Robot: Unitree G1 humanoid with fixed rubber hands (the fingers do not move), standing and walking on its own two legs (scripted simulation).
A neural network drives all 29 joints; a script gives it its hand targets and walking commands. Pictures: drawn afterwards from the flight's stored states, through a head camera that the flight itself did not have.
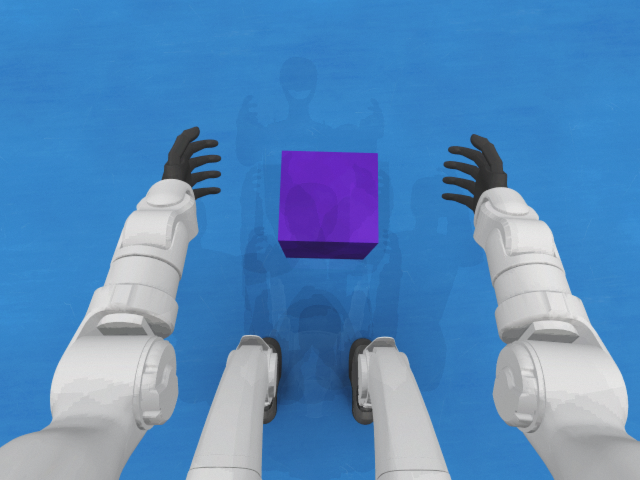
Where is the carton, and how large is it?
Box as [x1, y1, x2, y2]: [278, 151, 378, 259]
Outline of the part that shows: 282,151 278,241 286,257 362,259 378,242 377,153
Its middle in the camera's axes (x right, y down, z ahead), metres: +0.02 -0.06 +0.94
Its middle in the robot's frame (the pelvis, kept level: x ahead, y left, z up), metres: +0.54 -0.02 -0.54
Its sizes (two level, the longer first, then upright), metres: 0.210 0.200 0.250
